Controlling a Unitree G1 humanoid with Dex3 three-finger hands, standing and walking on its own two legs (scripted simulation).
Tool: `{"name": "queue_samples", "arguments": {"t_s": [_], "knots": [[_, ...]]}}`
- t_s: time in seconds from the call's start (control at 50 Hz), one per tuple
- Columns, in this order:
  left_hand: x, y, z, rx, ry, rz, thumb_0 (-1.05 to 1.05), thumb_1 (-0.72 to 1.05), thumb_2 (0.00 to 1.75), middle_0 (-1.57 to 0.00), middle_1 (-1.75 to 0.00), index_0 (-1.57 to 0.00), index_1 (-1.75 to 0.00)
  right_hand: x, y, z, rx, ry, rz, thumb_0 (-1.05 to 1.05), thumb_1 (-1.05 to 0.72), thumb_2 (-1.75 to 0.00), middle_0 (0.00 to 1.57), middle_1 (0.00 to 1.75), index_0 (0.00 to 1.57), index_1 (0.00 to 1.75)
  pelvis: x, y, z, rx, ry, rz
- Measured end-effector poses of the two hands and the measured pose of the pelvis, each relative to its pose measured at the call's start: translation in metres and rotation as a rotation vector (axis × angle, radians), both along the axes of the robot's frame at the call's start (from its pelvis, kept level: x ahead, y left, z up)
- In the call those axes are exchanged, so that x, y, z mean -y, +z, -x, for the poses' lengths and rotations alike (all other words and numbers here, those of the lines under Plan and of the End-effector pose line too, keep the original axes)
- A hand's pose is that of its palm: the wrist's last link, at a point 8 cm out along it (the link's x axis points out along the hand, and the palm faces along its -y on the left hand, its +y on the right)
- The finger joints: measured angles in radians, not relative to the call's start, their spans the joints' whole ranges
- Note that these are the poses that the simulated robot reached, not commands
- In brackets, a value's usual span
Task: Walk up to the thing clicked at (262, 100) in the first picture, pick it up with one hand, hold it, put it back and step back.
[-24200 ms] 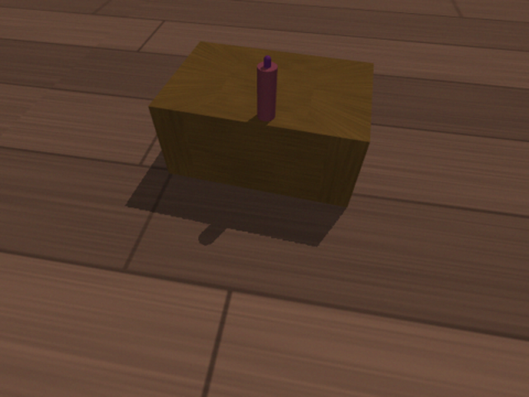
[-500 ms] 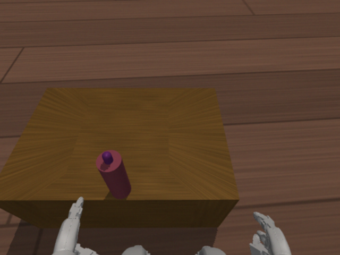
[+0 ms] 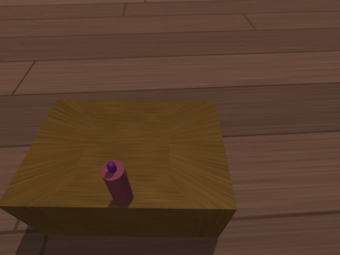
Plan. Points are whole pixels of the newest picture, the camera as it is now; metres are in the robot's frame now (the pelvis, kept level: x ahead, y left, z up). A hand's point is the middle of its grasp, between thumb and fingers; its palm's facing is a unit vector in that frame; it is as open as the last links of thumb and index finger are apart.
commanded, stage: stand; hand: left
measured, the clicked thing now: (117, 182) +0.39 +0.20 -0.21
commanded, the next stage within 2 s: none
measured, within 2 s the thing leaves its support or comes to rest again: neither
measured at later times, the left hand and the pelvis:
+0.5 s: hand out of the picture +0.04 +0.25 -0.15, palm faces -0.02 -0.94 -0.35, open 7.4 cm; pelvis -0.01 +0.00 +0.01, yaw -1 degrees
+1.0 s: hand out of the picture +0.09 +0.26 -0.14, palm faces -0.04 -0.94 -0.34, open 7.4 cm; pelvis +0.02 +0.01 +0.02, yaw -1 degrees
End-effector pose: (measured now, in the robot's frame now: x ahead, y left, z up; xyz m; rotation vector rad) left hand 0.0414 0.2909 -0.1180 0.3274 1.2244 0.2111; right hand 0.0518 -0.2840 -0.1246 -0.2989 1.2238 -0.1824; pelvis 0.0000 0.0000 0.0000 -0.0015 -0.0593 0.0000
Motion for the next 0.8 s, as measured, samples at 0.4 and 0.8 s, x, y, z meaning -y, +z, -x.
{"name": "queue_samples", "arguments": {"t_s": [0.4, 0.8], "knots": [[-0.004, 0.009, 0.006, -0.052, 0.019, 0.006, 0.0, 0.9, 0.9, -0.2, -0.3, -0.21, -0.3, 0.002, 0.007, 0.016, -0.051, -0.022, -0.006, 0.01, -0.9, -0.9, 0.2, 0.3, 0.2, 0.3, -0.001, 0.012, 0.007, 0.012, -0.006, 0.002], [-0.008, 0.009, -0.022, -0.052, -0.003, 0.024, 0.0, 0.9, 0.9, -0.2, -0.3, -0.21, -0.3, -0.003, 0.013, -0.002, -0.05, -0.027, 0.008, 0.01, -0.9, -0.9, 0.2, 0.3, 0.2, 0.3, -0.01, 0.015, -0.006, -0.003, -0.022, 0.0]]}}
